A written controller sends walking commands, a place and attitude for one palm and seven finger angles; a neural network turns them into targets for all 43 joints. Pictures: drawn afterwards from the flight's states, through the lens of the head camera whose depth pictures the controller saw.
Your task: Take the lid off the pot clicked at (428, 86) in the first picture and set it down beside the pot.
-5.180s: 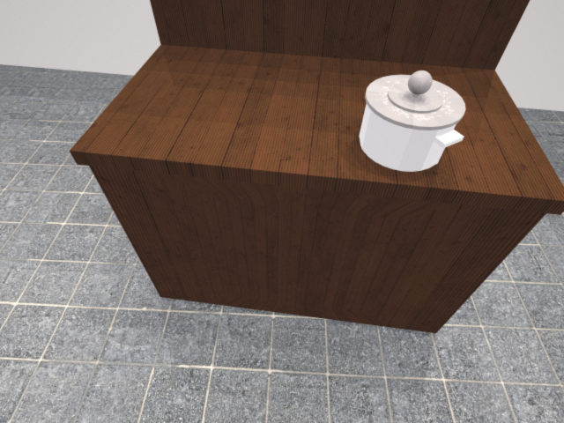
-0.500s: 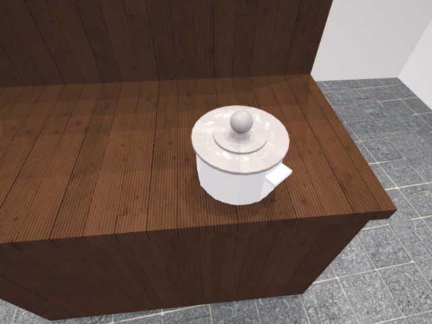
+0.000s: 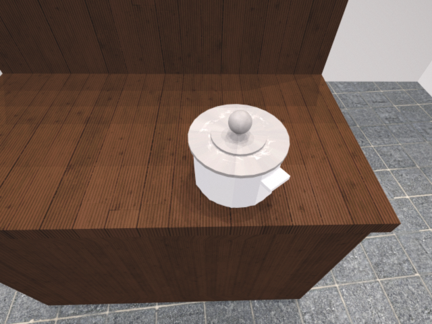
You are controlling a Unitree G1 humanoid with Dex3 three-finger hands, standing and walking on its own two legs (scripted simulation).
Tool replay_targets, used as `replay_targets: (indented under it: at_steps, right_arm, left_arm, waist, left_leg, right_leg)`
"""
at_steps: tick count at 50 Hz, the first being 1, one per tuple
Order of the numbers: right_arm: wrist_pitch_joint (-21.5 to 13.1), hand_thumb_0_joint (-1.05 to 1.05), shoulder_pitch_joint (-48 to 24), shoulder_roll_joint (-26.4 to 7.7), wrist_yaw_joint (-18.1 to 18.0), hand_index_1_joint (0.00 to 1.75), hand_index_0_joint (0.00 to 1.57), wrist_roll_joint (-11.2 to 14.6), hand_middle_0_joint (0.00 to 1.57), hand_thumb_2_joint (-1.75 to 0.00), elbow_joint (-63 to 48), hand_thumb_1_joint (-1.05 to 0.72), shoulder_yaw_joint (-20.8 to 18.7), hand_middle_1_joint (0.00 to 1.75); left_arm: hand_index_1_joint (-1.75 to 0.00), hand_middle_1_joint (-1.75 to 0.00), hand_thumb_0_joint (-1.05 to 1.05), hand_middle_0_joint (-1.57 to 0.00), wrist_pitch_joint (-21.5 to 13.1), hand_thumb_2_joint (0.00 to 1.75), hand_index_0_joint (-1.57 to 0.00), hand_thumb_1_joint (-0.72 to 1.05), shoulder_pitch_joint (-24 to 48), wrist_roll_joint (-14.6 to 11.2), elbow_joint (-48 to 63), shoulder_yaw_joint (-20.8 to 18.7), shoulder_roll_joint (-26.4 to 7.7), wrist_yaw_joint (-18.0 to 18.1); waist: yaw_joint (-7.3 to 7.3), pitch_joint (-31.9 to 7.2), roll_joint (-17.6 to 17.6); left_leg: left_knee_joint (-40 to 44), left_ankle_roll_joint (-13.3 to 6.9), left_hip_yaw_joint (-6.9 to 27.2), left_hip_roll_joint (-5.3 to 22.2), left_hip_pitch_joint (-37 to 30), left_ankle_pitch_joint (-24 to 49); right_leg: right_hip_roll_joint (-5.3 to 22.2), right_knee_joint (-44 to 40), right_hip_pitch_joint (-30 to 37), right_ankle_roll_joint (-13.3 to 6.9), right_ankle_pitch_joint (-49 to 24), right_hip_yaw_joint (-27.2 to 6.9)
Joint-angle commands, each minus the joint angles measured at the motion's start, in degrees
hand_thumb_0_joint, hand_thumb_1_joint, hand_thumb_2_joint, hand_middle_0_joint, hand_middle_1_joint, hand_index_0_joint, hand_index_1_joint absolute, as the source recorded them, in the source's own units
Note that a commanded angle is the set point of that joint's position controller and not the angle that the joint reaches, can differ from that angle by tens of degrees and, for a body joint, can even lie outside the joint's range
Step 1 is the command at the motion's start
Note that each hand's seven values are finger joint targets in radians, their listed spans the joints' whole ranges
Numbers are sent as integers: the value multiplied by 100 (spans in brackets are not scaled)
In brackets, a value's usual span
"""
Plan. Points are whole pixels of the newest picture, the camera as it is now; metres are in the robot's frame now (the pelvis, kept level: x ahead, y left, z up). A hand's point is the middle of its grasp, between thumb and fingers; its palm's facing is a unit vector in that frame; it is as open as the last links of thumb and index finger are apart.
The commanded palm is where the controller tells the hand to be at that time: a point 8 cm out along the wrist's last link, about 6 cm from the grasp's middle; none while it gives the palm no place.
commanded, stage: shuffle to correct the standing spot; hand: left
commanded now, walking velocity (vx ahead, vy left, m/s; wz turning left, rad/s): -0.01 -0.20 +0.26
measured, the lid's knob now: (240, 122) +0.44 -0.02 +0.15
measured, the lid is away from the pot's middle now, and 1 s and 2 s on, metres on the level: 0.00 0.00 0.00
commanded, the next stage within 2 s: come to a stop and stand still in 1.04 s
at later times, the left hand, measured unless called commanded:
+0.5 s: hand out of the picture -0.02 +0.13 -0.18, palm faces +0.14 -0.97 -0.21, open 7.4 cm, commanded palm none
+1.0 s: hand out of the picture +0.02 +0.06 -0.18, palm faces +0.04 -0.97 -0.25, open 7.4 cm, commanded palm none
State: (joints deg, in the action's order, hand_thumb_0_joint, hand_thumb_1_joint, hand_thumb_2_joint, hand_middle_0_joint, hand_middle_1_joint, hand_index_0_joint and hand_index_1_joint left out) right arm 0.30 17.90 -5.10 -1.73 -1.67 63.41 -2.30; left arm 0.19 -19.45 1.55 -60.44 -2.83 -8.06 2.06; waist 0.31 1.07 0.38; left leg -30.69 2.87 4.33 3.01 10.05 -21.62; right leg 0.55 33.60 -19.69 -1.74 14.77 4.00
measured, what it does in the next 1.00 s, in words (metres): steps to the right: left foot, then right foot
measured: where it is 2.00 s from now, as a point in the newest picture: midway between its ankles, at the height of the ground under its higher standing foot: outside the picture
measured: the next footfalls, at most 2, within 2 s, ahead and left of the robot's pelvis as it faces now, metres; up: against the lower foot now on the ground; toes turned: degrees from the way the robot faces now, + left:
left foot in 0.58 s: +0.00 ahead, +0.02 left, +0.00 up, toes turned +12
right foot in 0.94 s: +0.01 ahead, -0.33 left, +0.00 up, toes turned +3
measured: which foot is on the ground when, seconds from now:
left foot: down 0.00-0.34, up 0.36-0.56, down 0.58-0.96, up 0.98-1.00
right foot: down 0.00-0.60, up 0.62-0.92, down 0.94-1.00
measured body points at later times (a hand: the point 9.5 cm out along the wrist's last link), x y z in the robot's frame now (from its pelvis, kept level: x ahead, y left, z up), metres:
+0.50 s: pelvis +0.00 -0.06 +0.00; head +0.03 -0.04 +0.45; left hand -0.02 +0.18 -0.16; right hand +0.04 -0.28 -0.15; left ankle -0.06 +0.05 -0.70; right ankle +0.01 -0.11 -0.73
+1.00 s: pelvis -0.02 -0.15 -0.01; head +0.03 -0.13 +0.44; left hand +0.02 +0.11 -0.16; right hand +0.01 -0.39 -0.16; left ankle -0.04 +0.01 -0.72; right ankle -0.03 -0.30 -0.73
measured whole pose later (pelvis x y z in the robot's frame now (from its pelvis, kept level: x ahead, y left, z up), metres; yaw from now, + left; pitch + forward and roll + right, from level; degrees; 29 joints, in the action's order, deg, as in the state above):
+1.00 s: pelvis -0.02 -0.15 -0.01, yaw +3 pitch +2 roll -1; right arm 1.6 13.6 -9.8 -1.0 -1.2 59.5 -4.3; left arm 2.3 -13.6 1.6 -54.5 -3.1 -13.6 1.0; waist 1.7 4.5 0.4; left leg -41.0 2.2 -4.2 8.4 20.2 -22.5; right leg 3.2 35.0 -16.7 3.1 20.3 1.4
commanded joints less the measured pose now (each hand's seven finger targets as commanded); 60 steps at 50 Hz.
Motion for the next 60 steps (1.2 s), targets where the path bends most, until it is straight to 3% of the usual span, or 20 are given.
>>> replay_targets:
  at_steps: [1, 5, 8, 9, 14, 18, 22, 27, 28, 29, 31, 35, 43, 46, 48, 52, 56, 58, 59, 60]
  right_arm:
    - [40, 0, 660, -359, -47, 30, 20, 69, 20, -90, -136, -90, -139, 30]
    - [18, 0, 699, -301, 12, 30, 20, 40, 20, -90, -87, -90, -71, 30]
    - [-82, 0, 650, -886, -86, 30, 20, -48, 20, -90, -109, -90, -178, 30]
    - [-83, 0, 472, -894, -103, 30, 20, -45, 20, -90, -91, -90, -181, 30]
    - [-49, 0, 315, -826, -118, 30, 20, 27, 20, -90, -233, -90, -210, 30]
    - [94, 0, 256, -580, -128, 30, 20, 97, 20, -90, -291, -90, -208, 30]
    - [89, 0, 34, -510, -68, 30, 20, 128, 20, -90, -311, -90, -188, 30]
    - [17, 0, 552, -407, -31, 30, 20, 134, 20, -90, -192, -90, -80, 30]
    - [-23, 0, 656, -542, -70, 30, 20, 115, 20, -90, -142, -90, -77, 30]
    - [-66, 0, 650, -869, -98, 30, 20, 50, 20, -90, -186, -90, -130, 30]
    - [-42, 0, 584, -1195, -123, 30, 20, 24, 20, -90, -321, -90, -181, 30]
    - [-164, 0, -557, -1103, -95, 30, 20, 17, 20, -90, -596, -90, -142, 30]
    - [3, 0, 59, -1376, 1, 30, 20, -9, 20, -90, -456, -90, -364, 30]
    - [19, 0, 151, -1292, 45, 30, 20, 65, 20, -90, -493, -90, -441, 30]
    - [57, 0, 100, -846, 52, 30, 20, 109, 20, -90, -658, -90, -331, 30]
    - [113, 0, -319, -864, 23, 30, 20, 98, 20, -90, -775, -90, -297, 30]
    - [7, 0, 381, -722, 35, 30, 20, 114, 20, -90, -433, -90, -202, 30]
    - [-96, 0, 660, -1332, -32, 30, 20, 24, 20, -90, -416, -90, -262, 30]
    - [-77, 0, 640, -1301, -14, 30, 20, 9, 20, -90, -463, -90, -227, 30]
    - [-153, 0, 217, -1120, -18, 30, 20, 6, 20, -90, -455, -90, -151, 30]
  left_arm:
    - [-30, -30, 0, -20, -7, 90, -20, 90, -655, 32, 194, -201, -876, 56]
    - [-30, -30, 0, -20, 62, 90, -20, 90, -133, 58, 440, -166, -766, 91]
    - [-30, -30, 0, -20, 34, 90, -20, 90, -139, 11, 531, -49, -368, 61]
    - [-30, -30, 0, -20, 58, 90, -20, 90, -175, 19, 451, -88, -439, 76]
    - [-30, -30, 0, -20, 24, 90, -20, 90, -738, 31, 323, -163, -677, 10]
    - [-30, -30, 0, -20, 60, 90, -20, 90, -763, 97, 430, -244, -1009, 48]
    - [-30, -30, 0, -20, 85, 90, -20, 90, -301, 104, 696, -201, -881, 109]
    - [-30, -30, 0, -20, 133, 90, -20, 90, -6, 41, 816, -138, -857, 102]
    - [-30, -30, 0, -20, 130, 90, -20, 90, -4, 21, 901, -95, -707, 79]
    - [-30, -30, 0, -20, 119, 90, -20, 90, -181, -12, 943, -69, -510, 55]
    - [-30, -30, 0, -20, 164, 90, -20, 90, -184, -29, 916, -121, -818, 90]
    - [-30, -30, 0, -20, 248, 90, -20, 90, 64, 21, 844, -172, -784, -40]
    - [-30, -30, 0, -20, 217, 90, -20, 90, 326, -21, 990, -45, -643, -104]
    - [-30, -30, 0, -20, 120, 90, -20, 90, -171, -34, 788, -126, -1012, -98]
    - [-30, -30, 0, -20, 111, 90, -20, 90, -287, 35, 733, -171, -1430, -63]
    - [-30, -30, 0, -20, 155, 90, -20, 90, 103, 88, 776, -166, -1343, 30]
    - [-30, -30, 0, -20, 143, 90, -20, 90, 466, -7, 856, -72, -1128, 84]
    - [-30, -30, 0, -20, 139, 90, -20, 90, 257, -103, 945, 8, -633, 48]
    - [-30, -30, 0, -20, 136, 90, -20, 90, 222, -88, 867, 30, -722, 80]
    - [-30, -30, 0, -20, 145, 90, -20, 90, 245, -84, 699, 28, -691, 92]
  waist:
    - [25, -91, 939]
    - [200, 105, 406]
    - [148, 403, -1787]
    - [45, 508, -1812]
    - [-153, 286, -60]
    - [-196, -164, 1313]
    - [-70, -81, 537]
    - [232, -99, 417]
    - [253, 73, -85]
    - [219, 166, -1194]
    - [176, -129, -1356]
    - [-254, 390, -600]
    - [111, 52, -1231]
    - [1, -371, -393]
    - [-42, -624, 1108]
    - [-66, -121, 1775]
    - [320, -72, 530]
    - [324, -79, -1684]
    - [334, -225, -1155]
    - [80, -111, -1820]
  left_leg:
    - [-653, -435, -515, -306, 797, 165]
    - [156, -447, -789, -161, 184, 376]
    - [1345, -1116, 1304, 1493, 331, 2192]
    - [1348, -1200, 1223, 1572, 661, 2735]
    - [31, -461, -183, 405, 844, 2083]
    - [-2120, -298, -662, -231, 1475, -1064]
    - [-2304, -300, -835, -92, 1201, -973]
    - [221, -436, -1043, -71, -362, 824]
    - [945, -582, -719, 316, -725, 1257]
    - [1535, -1054, 682, 1418, -825, 1967]
    - [1239, -1998, 1615, 2680, -464, 3657]
    - [1367, -1287, 162, 1591, 544, 2410]
    - [781, -877, -139, 1348, 27, 1933]
    - [-292, -457, -541, 876, 669, 1900]
    - [-1495, -208, -1237, 8, 1256, 192]
    - [-2491, -241, -898, -65, 1604, -1077]
    - [352, -257, -963, -19, 39, 1079]
    - [1061, -1185, 1120, 1886, -929, 4293]
    - [1063, -1510, 864, 2024, -542, 4481]
    - [1195, -1428, 687, 1729, -23, 3869]
  right_leg:
    - [1078, -1354, 669, -508, -204, -1158]
    - [981, -910, -36, -574, -98, -668]
    - [121, 631, -507, 149, 437, 268]
    - [213, 953, -180, 92, 747, 9]
    - [501, -506, 684, -93, -1591, -457]
    - [1328, -1457, 1323, -676, -2572, -1422]
    - [1251, -1269, 786, -1244, -2625, -1020]
    - [959, -992, -85, -791, -1182, -900]
    - [662, -405, -355, -481, -984, -672]
    - [49, 674, -959, -37, 31, -287]
    - [-62, 3156, -1148, 259, 1824, -851]
    - [47, 3789, -1130, 344, 841, -909]
    - [196, 354, -262, 442, 895, -20]
    - [327, -803, 1080, 240, -999, -307]
    - [1338, -877, 1351, -353, -2727, -1212]
    - [1344, -1004, 874, -840, -2728, -1130]
    - [871, 22, 456, -363, -2679, -640]
    - [-69, 1728, -930, 349, 1303, -49]
    - [23, 2514, -532, 257, 1903, -515]
    - [193, 2560, -424, 316, 1651, -752]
